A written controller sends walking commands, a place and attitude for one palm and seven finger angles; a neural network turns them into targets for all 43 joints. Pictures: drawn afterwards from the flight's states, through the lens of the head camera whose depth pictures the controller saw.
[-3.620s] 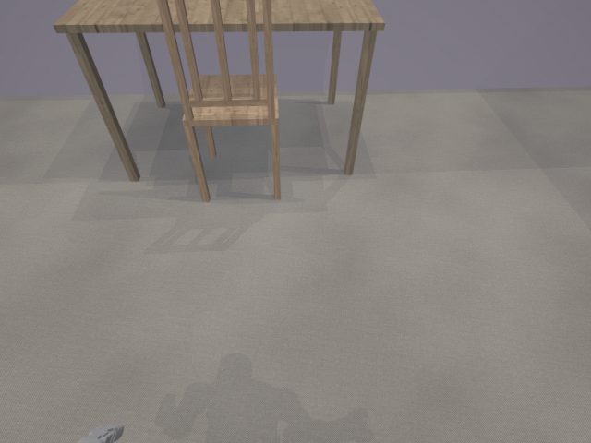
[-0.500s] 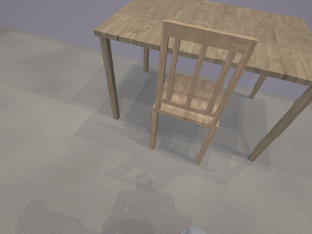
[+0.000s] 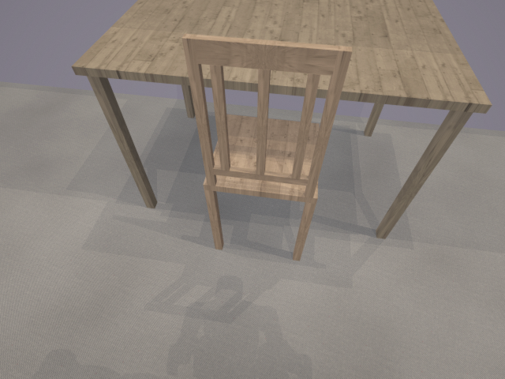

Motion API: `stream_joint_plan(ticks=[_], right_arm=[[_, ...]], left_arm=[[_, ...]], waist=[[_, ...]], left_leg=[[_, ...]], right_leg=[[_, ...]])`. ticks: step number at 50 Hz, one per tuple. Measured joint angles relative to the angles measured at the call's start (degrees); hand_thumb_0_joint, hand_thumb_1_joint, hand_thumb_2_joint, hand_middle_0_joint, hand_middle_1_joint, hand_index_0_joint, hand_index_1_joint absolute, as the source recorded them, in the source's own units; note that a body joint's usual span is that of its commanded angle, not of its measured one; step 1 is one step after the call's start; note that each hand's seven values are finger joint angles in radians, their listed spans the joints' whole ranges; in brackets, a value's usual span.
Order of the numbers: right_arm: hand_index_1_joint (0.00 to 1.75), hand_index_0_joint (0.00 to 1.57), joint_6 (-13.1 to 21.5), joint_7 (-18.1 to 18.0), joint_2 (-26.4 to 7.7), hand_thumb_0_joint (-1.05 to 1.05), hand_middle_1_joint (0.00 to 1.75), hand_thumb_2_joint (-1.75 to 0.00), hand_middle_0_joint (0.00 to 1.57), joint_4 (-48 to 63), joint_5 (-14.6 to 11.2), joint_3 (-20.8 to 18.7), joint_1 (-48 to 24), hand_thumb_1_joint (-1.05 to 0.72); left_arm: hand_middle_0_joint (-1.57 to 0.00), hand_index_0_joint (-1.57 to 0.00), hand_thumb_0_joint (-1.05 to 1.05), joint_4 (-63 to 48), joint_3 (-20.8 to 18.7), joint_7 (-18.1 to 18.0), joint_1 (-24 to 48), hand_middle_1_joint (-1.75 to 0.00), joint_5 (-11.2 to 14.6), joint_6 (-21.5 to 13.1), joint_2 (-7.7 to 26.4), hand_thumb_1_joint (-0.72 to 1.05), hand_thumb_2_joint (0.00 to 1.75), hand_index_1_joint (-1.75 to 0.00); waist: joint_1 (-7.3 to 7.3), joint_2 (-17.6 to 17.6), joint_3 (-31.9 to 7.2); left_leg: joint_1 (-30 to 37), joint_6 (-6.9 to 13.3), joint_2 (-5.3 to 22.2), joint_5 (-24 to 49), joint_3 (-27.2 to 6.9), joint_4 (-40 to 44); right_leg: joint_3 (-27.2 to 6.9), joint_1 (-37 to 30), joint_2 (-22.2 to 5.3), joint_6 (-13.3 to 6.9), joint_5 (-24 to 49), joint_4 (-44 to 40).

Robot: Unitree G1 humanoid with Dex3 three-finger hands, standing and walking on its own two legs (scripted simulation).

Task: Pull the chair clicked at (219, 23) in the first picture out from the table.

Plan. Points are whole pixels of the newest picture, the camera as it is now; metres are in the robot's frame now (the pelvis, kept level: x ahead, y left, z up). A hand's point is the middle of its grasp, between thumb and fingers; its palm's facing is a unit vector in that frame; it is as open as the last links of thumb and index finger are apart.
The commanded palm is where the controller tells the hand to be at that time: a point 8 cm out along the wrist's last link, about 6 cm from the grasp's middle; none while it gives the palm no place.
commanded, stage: take the last steps up to it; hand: left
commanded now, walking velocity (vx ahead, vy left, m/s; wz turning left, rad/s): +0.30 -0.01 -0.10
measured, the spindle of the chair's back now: (262, 128) +0.71 +0.02 -0.06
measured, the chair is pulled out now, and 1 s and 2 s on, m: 0.00 0.00 0.00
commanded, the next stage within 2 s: come to a stop and stand still in 0.68 s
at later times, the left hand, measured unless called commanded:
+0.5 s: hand (190, 343) +0.21 +0.14 -0.17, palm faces -0.05 -0.98 -0.19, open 7.4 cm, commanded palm none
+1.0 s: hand (194, 329) +0.24 +0.14 -0.19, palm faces +0.03 -0.99 -0.14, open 7.3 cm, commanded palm none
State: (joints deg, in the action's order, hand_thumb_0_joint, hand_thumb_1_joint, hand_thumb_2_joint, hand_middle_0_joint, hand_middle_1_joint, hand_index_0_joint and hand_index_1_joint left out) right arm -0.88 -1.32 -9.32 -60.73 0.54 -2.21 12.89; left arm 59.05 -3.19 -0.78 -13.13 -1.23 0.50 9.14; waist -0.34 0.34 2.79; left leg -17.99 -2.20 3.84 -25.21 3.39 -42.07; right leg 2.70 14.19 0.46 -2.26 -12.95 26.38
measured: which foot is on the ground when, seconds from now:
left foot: up 0.00-0.04, down 0.06-0.44, up 0.46-0.82, down 0.84-1.00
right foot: down 0.00-0.08, up 0.10-0.40, down 0.42-0.84, up 0.86-1.00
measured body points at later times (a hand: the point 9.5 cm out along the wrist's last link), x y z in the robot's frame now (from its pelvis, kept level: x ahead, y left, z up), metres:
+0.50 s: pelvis +0.12 -0.04 -0.01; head +0.16 -0.05 +0.43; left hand +0.21 +0.19 -0.16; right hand +0.02 -0.24 -0.17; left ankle +0.00 +0.11 -0.69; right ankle +0.15 -0.13 -0.74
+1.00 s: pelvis +0.25 -0.02 +0.00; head +0.27 +0.00 +0.45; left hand +0.24 +0.19 -0.17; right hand +0.33 -0.24 -0.14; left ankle +0.28 +0.07 -0.74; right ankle +0.19 -0.15 -0.71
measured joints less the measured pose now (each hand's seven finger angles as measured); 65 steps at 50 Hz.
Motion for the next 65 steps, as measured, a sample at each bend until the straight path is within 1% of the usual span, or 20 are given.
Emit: stream_joint_plan(ticks=[3, 4, 7, 9, 12, 17, 21, 23, 26, 29, 35, 39, 42, 44, 47, 51, 56, 60, 63, 65], right_arm=[[0.30, 0.20, 1.5, 0.2, 0.0, 0.00, 0.30, -0.90, 0.20, 0.2, 0.3, 0.3, 1.5, -0.91], [0.30, 0.20, 2.0, 0.2, 0.3, 0.00, 0.30, -0.90, 0.20, 0.0, 0.6, 0.3, 2.0, -0.91], [0.30, 0.20, 2.4, 0.3, 1.2, 0.00, 0.30, -0.90, 0.20, 0.3, 1.1, 0.5, 4.5, -0.91], [0.30, 0.20, 2.7, 0.1, 1.6, 0.00, 0.30, -0.90, 0.20, 0.1, 1.1, 0.7, 6.4, -0.91], [0.30, 0.20, 3.3, -0.1, 2.2, 0.00, 0.30, -0.90, 0.20, -1.0, 0.9, 1.0, 8.7, -0.91], [0.30, 0.20, 3.7, 0.0, 2.8, 0.00, 0.30, -0.90, 0.20, -2.9, 1.0, 1.1, 11.1, -0.91], [0.30, 0.21, 3.3, 0.3, 2.5, 0.00, 0.30, -0.90, 0.20, -4.2, 0.9, 0.7, 12.4, -0.91], [0.30, 0.21, 2.8, 0.6, 2.0, 0.00, 0.30, -0.90, 0.20, -5.2, 0.2, 0.6, 12.1, -0.91], [0.30, 0.20, 1.8, 0.7, 1.3, 0.01, 0.30, -0.90, 0.20, -5.5, -0.1, 0.3, 10.3, -0.91], [0.30, 0.20, 1.7, 0.7, 0.5, 0.01, 0.30, -0.90, 0.20, -4.1, 0.1, -0.2, 7.4, -0.91], [0.30, 0.20, 2.2, 1.0, -0.4, 0.00, 0.30, -0.90, 0.20, 0.1, 0.2, -0.7, 0.7, -0.91], [0.30, 0.20, 2.6, 1.5, -0.1, 0.00, 0.30, -0.90, 0.20, 1.2, 0.2, -0.3, -2.1, -0.92], [0.30, 0.20, 3.7, 1.3, 0.4, 0.00, 0.30, -0.90, 0.20, 1.3, 0.4, 0.5, -2.6, -0.92], [0.30, 0.20, 4.0, 0.6, 1.7, 0.00, 0.30, -0.90, 0.20, 0.9, 0.5, 1.3, -3.1, -0.92], [0.30, 0.20, 3.5, -0.8, 3.0, 0.00, 0.30, -0.90, 0.20, 0.5, 0.0, 2.1, -4.3, -0.92], [0.30, 0.21, 2.1, -1.6, 2.7, -0.02, 0.30, -0.90, 0.20, 1.2, -0.4, 1.5, -6.8, -0.94], [0.30, 0.21, 0.1, -1.2, 1.5, -0.02, 0.30, -0.90, 0.20, 2.2, 0.0, 0.4, -8.0, -0.94], [0.30, 0.21, -1.1, -0.5, 0.0, -0.01, 0.30, -0.90, 0.20, 1.9, 0.4, -0.4, -7.1, -0.93], [0.30, 0.21, -1.6, 0.0, -1.0, 0.00, 0.30, -0.90, 0.20, 1.5, 0.2, -0.7, -5.3, -0.92], [0.30, 0.20, -2.5, 0.3, -2.0, 0.00, 0.30, -0.90, 0.20, 1.2, -0.2, -1.1, -4.3, -0.92]], left_arm=[[-0.20, -0.20, 0.00, 0.3, -0.2, 0.6, -0.9, -0.30, 0.4, 0.1, 0.5, 0.92, 0.90, -0.30], [-0.20, -0.20, 0.00, 0.5, -0.3, 0.8, -1.3, -0.30, 0.6, 0.3, 0.8, 0.91, 0.90, -0.30], [-0.20, -0.20, 0.00, 1.2, -0.8, 1.3, -2.0, -0.30, 0.2, 1.2, 1.6, 0.91, 0.90, -0.30], [-0.20, -0.20, 0.01, 1.3, -1.0, 1.8, -1.8, -0.30, -0.2, 1.2, 1.9, 0.91, 0.90, -0.30], [-0.20, -0.20, 0.01, 0.6, -1.1, 2.4, -0.9, -0.30, -0.1, 0.5, 2.1, 0.91, 0.90, -0.30], [-0.19, -0.19, 0.01, -0.2, -0.7, 2.6, 1.0, -0.30, 0.2, -0.1, 1.8, 0.91, 0.90, -0.30], [-0.19, -0.19, 0.01, -0.6, -0.4, 2.7, 2.2, -0.30, 0.2, -1.2, 1.3, 0.91, 0.90, -0.30], [-0.19, -0.19, 0.00, -0.4, -0.3, 2.4, 2.9, -0.30, 0.0, -2.8, 0.5, 0.91, 0.90, -0.30], [-0.20, -0.20, 0.00, -0.5, -0.2, 1.5, 2.3, -0.30, 0.6, -4.1, -0.5, 0.92, 0.90, -0.30], [-0.20, -0.20, -0.01, -0.1, -0.3, 0.4, 0.7, -0.30, 0.7, -4.3, -0.2, 0.94, 0.90, -0.30], [-0.20, -0.20, 0.00, 2.4, 0.9, 0.1, -2.7, -0.30, 0.1, -3.9, -0.8, 0.93, 0.90, -0.30], [-0.20, -0.20, 0.00, 3.8, 1.3, 0.3, -4.4, -0.30, 0.0, -3.5, -1.3, 0.92, 0.90, -0.30], [-0.20, -0.20, 0.00, 4.9, 1.4, 0.1, -5.8, -0.30, 0.3, -2.9, -1.3, 0.92, 0.90, -0.30], [-0.20, -0.20, 0.00, 5.9, 1.5, -0.5, -5.5, -0.30, 0.9, -2.0, -0.7, 0.91, 0.90, -0.30], [-0.20, -0.20, 0.00, 6.2, 2.1, -1.4, -4.7, -0.30, 1.1, -0.7, -0.7, 0.91, 0.90, -0.30], [-0.20, -0.20, 0.00, 5.0, 2.1, -1.5, -2.5, -0.30, 0.8, 0.7, -0.8, 0.91, 0.90, -0.30], [-0.20, -0.20, 0.00, 1.8, 0.4, -1.4, 0.0, -0.30, 0.5, 2.3, 1.3, 0.91, 0.90, -0.30], [-0.20, -0.20, 0.00, 0.0, -0.3, -1.4, 0.7, -0.30, 0.5, 2.3, 2.6, 0.91, 0.90, -0.30], [-0.20, -0.19, 0.00, -0.6, 0.1, -1.4, -0.5, -0.30, 0.2, 1.1, 3.1, 0.91, 0.90, -0.30], [-0.19, -0.19, 0.00, 0.3, 0.8, -1.5, -1.0, -0.30, -0.2, 0.7, 2.2, 0.91, 0.90, -0.30]], waist=[[0.03, -0.3, -1.5], [0.20, -0.9, -1.9], [1.02, -2.3, -3.2], [1.58, -2.5, -3.5], [1.63, -2.6, -2.8], [2.23, -2.0, -0.8], [3.03, -1.1, 0.5], [2.88, 0.5, 1.4], [2.12, 1.0, 1.3], [1.38, 0.8, 0.2], [1.06, 0.8, -1.1], [-0.39, 0.1, -1.2], [-1.18, -0.8, -1.4], [-1.71, -3.2, -1.2], [-2.36, -4.2, -0.7], [-1.50, -2.9, 1.5], [-0.99, -2.0, 3.4], [-0.86, -1.3, 3.1], [-0.84, -1.0, 1.3], [-0.53, 0.7, 0.6]], left_leg=[[5.1, 0.7, -0.1, 4.3, 0.9, 10.9], [5.6, 1.2, -0.4, 6.8, 1.2, 11.8], [7.7, 2.3, -0.9, 6.5, 2.4, 12.7], [9.8, 2.4, -1.2, 7.1, 2.7, 16.0], [12.8, 2.1, -1.6, 8.8, 3.1, 21.0], [16.3, 1.1, -1.3, 8.2, 3.9, 24.1], [17.1, -0.8, 0.1, 3.3, 4.5, 19.5], [13.5, 0.4, 1.9, -1.3, 3.0, 8.1], [3.7, 2.8, 0.5, -3.2, -0.4, -14.6], [-3.9, 3.0, 0.4, 1.6, -0.2, -21.7], [-9.4, 1.8, 1.2, 7.4, 1.2, -9.3], [-6.8, 2.0, 0.5, 9.4, 1.6, 1.5], [-1.5, 2.9, -0.5, 15.3, 1.9, 10.2], [-0.4, 4.3, -2.0, 12.2, 2.9, 9.4], [2.3, 4.8, -2.8, 11.4, 4.2, 12.3], [4.3, 4.9, -2.8, 13.9, 4.1, 16.4], [3.9, 3.8, -1.4, 15.1, 4.0, 16.8], [2.7, 2.3, -0.5, 15.1, 3.6, 15.1], [0.8, 0.8, -0.3, 13.9, 3.6, 11.7], [-0.7, 0.3, -0.4, 7.2, 1.5, 7.3]], right_leg=[[-0.3, 0.1, 0.6, 0.7, -2.0, 2.5], [-0.7, 0.8, 0.4, 0.6, -4.5, 5.0], [-0.9, 5.0, -0.1, 0.3, -11.5, 17.8], [-0.7, 8.3, -0.8, 0.4, -10.2, 25.3], [-0.5, 11.7, -2.7, 1.1, -6.4, 29.1], [0.7, 12.1, -4.9, 1.7, -5.7, 19.9], [2.8, 7.6, -4.0, 0.7, -2.7, 7.1], [4.1, 6.9, -2.8, -0.1, -0.4, 8.1], [5.2, 3.7, -2.3, -0.7, -2.9, 7.1], [5.7, -0.5, -1.5, -0.6, -1.7, 1.5], [6.2, -5.8, -0.3, -0.5, -1.2, -4.9], [6.2, -8.1, 0.0, 0.4, -3.6, -4.4], [6.1, -8.6, -0.5, 1.5, -7.8, 0.2], [4.2, -6.9, -2.2, 2.0, -12.0, 6.4], [1.0, -3.3, -2.8, 2.9, -18.1, 13.8], [-0.7, 1.3, -3.2, 3.8, -17.3, 18.1], [-2.5, 7.7, -2.5, 4.2, -15.8, 26.6], [-2.2, 6.7, -2.9, 3.8, -13.1, 22.4], [-1.7, 1.2, -4.0, 3.6, -6.3, 9.2], [-1.1, 1.1, -3.2, 2.4, -5.5, 9.2]])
